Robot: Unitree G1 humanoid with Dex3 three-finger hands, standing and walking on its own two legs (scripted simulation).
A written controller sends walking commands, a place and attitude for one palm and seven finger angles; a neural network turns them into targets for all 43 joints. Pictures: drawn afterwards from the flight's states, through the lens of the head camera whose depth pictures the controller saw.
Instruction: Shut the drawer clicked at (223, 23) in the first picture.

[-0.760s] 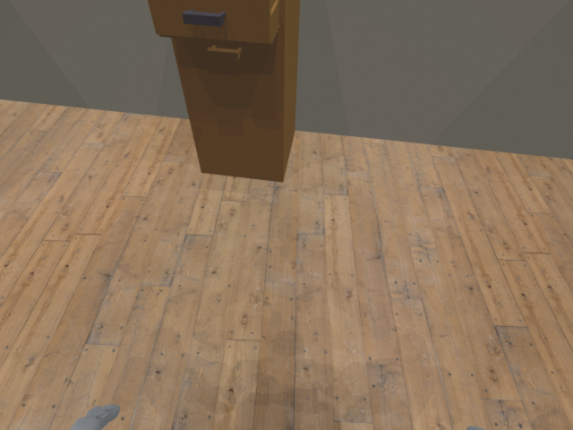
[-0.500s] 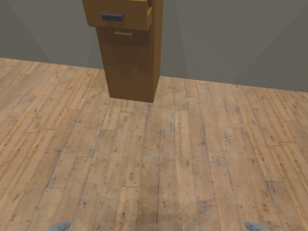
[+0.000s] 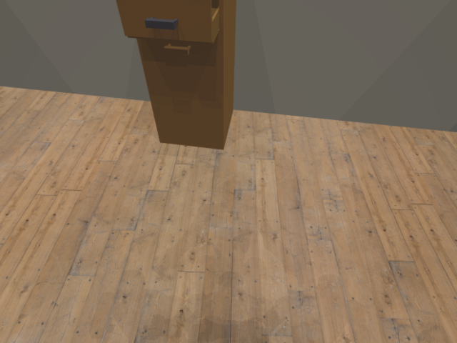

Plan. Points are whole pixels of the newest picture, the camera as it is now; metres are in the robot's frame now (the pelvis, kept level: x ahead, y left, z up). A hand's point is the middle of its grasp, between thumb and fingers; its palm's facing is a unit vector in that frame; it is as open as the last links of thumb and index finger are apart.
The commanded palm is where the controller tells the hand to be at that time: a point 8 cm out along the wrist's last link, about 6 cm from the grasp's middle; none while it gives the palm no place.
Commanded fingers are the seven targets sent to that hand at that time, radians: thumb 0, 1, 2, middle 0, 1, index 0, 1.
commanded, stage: stand and wait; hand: left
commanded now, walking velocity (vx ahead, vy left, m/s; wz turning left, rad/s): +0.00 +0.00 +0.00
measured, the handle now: (162, 21) +1.23 +0.33 +0.06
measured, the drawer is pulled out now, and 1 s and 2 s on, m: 0.15 0.15 0.15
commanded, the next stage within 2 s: look at it before walking up in 0.20 s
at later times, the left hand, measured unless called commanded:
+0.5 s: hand out of the picture +0.07 +0.24 -0.16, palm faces -0.05 -0.95 -0.32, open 7.4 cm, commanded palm none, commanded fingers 0.00 0.90 0.90 -0.20 -0.30 -0.20 -0.30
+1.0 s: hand out of the picture +0.08 +0.24 -0.16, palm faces -0.01 -0.95 -0.32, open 7.4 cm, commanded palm none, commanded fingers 0.00 0.90 0.90 -0.20 -0.30 -0.20 -0.30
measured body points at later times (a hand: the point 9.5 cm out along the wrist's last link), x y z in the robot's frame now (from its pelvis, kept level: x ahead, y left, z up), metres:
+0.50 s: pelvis -0.01 +0.00 +0.00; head +0.00 +0.00 +0.45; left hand +0.07 +0.29 -0.13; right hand +0.06 -0.30 -0.13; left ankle +0.00 +0.12 -0.74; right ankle +0.00 -0.12 -0.74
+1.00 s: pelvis +0.01 +0.00 +0.00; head +0.01 +0.00 +0.45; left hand +0.08 +0.29 -0.13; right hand +0.09 -0.29 -0.14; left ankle +0.00 +0.12 -0.74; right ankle +0.00 -0.12 -0.74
